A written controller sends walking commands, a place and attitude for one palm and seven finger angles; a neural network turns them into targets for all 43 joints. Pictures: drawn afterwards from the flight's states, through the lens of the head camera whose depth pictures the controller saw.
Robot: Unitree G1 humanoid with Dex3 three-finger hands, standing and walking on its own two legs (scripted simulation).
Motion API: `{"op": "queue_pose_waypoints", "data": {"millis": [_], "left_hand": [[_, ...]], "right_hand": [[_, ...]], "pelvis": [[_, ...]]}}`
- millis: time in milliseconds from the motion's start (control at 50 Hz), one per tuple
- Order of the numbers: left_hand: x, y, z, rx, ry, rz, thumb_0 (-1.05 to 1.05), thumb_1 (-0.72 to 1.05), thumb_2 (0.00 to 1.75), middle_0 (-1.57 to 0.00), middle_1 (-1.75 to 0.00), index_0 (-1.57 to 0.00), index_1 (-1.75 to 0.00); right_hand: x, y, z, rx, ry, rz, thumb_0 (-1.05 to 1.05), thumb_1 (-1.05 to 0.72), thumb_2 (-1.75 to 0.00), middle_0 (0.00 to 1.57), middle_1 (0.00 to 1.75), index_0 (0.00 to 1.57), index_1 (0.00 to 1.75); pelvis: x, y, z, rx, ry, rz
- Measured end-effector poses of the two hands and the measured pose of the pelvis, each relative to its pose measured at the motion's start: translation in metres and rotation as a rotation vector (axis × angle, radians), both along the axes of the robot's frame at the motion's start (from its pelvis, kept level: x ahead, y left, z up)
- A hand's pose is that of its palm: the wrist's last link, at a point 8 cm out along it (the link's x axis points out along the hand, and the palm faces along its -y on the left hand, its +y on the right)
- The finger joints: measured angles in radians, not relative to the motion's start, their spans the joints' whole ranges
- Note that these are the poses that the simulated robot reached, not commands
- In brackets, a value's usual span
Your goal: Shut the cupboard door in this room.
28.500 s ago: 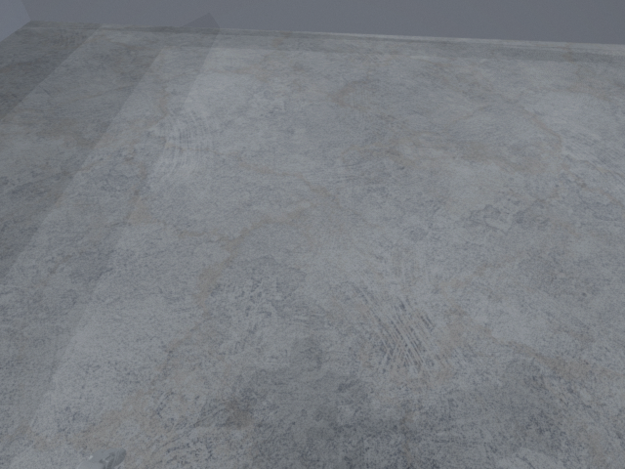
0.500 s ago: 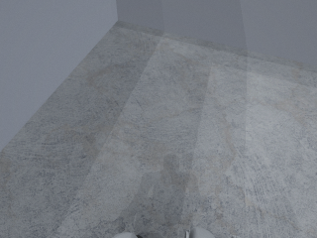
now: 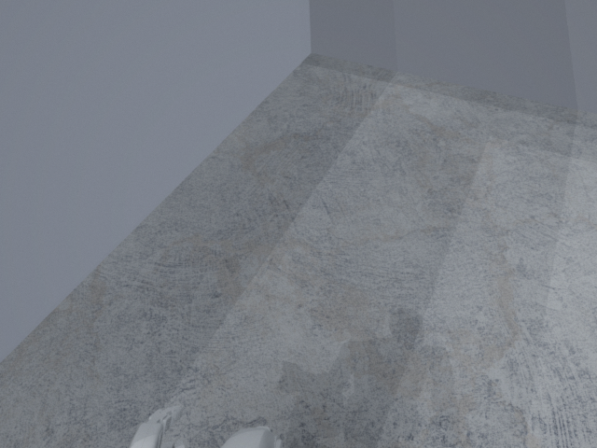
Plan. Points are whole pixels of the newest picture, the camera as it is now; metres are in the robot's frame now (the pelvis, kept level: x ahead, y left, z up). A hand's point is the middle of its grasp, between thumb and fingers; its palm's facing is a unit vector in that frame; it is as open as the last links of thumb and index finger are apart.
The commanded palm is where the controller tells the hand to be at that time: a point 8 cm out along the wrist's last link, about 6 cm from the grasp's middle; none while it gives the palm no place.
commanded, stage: walk to a spot facing it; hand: left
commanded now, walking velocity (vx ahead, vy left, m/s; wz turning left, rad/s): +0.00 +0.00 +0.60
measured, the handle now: out of the picture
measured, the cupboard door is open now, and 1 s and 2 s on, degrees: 90 90 90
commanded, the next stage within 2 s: none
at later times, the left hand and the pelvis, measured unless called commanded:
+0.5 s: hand out of the picture -0.05 +0.27 -0.18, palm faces +0.35 -0.90 -0.26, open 7.4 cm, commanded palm none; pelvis -0.01 +0.05 +0.00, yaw +18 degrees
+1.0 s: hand out of the picture +0.02 +0.22 -0.13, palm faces +0.52 -0.80 -0.31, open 7.4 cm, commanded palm none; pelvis +0.02 -0.01 +0.00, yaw +35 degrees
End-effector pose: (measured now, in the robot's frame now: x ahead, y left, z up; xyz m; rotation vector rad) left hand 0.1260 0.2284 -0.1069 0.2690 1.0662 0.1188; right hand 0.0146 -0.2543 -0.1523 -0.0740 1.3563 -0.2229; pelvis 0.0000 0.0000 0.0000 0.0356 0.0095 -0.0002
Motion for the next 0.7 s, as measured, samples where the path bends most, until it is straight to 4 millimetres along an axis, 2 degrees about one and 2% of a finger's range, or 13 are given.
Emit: {"op": "queue_pose_waypoints", "data": {"millis": [100, 180, 260, 340, 380, 440, 540, 620, 700], "left_hand": [[-0.051, 0.006, -0.002, 0.004, 0.075, 0.111, 0.0, 0.9, 0.89, -0.2, -0.3, -0.2, -0.3], [-0.098, 0.017, -0.009, -0.003, 0.15, 0.203, 0.0, 0.9, 0.89, -0.2, -0.3, -0.2, -0.3], [-0.145, 0.033, -0.02, -0.017, 0.23, 0.294, 0.0, 0.9, 0.89, -0.2, -0.3, -0.2, -0.3], [-0.187, 0.056, -0.04, -0.04, 0.29, 0.385, 0.0, 0.9, 0.89, -0.2, -0.3, -0.2, -0.3], [-0.202, 0.068, -0.05, -0.048, 0.316, 0.426, 0.0, 0.9, 0.89, -0.2, -0.3, -0.2, -0.3], [-0.207, 0.08, -0.048, -0.052, 0.325, 0.463, 0.0, 0.9, 0.89, -0.2, -0.3, -0.2, -0.3], [-0.186, 0.092, -0.036, -0.062, 0.227, 0.486, 0.0, 0.91, 0.89, -0.2, -0.29, -0.2, -0.3], [-0.164, 0.095, -0.028, -0.053, 0.142, 0.492, 0.0, 0.91, 0.89, -0.2, -0.29, -0.2, -0.3], [-0.141, 0.092, -0.021, -0.038, 0.081, 0.496, 0.0, 0.9, 0.89, -0.2, -0.29, -0.2, -0.3]], "right_hand": [[0.04, -0.011, 0.005, -0.013, -0.026, 0.109, 0.01, -0.91, -0.9, 0.2, 0.3, 0.2, 0.3], [0.078, -0.006, 0.01, -0.032, -0.054, 0.203, 0.01, -0.91, -0.9, 0.19, 0.3, 0.2, 0.3], [0.121, 0.015, 0.016, -0.054, -0.105, 0.308, 0.01, -0.92, -0.9, 0.19, 0.3, 0.2, 0.3], [0.162, 0.05, 0.022, -0.083, -0.182, 0.419, 0.01, -0.92, -0.9, 0.19, 0.3, 0.2, 0.3], [0.176, 0.068, 0.026, -0.092, -0.223, 0.463, 0.01, -0.91, -0.9, 0.19, 0.3, 0.2, 0.3], [0.182, 0.087, 0.037, -0.094, -0.248, 0.505, 0.01, -0.91, -0.9, 0.2, 0.3, 0.2, 0.3], [0.176, 0.103, 0.044, -0.086, -0.222, 0.54, 0.0, -0.91, -0.9, 0.2, 0.3, 0.21, 0.3], [0.167, 0.106, 0.04, -0.065, -0.19, 0.551, 0.0, -0.91, -0.9, 0.2, 0.3, 0.21, 0.3], [0.156, 0.097, 0.031, -0.043, -0.147, 0.55, 0.01, -0.91, -0.9, 0.2, 0.3, 0.21, 0.3]], "pelvis": [[-0.001, -0.005, 0.003, 0.016, -0.009, 0.075], [-0.002, -0.001, 0.003, 0.018, -0.01, 0.128], [-0.004, 0.01, -0.002, 0.004, -0.006, 0.177], [-0.005, 0.028, -0.013, -0.025, 0.001, 0.233], [-0.007, 0.036, -0.018, -0.019, -0.002, 0.256], [-0.007, 0.043, -0.011, -0.041, -0.01, 0.281], [-0.007, 0.048, 0.0, -0.061, -0.013, 0.34], [-0.005, 0.047, 0.003, -0.052, -0.01, 0.379], [0.0, 0.039, 0.001, -0.038, -0.004, 0.42]]}}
